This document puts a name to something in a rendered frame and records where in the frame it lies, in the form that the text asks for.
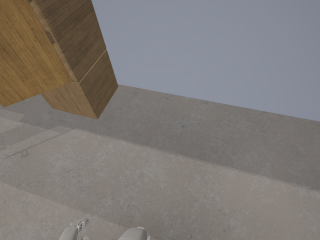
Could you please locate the left robot thigh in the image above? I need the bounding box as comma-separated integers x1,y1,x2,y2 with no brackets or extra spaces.
118,227,151,240

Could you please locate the left robot hand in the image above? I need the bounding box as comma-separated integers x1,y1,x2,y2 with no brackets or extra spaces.
59,217,89,240

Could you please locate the cupboard door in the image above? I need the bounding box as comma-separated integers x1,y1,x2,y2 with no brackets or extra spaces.
0,0,73,107

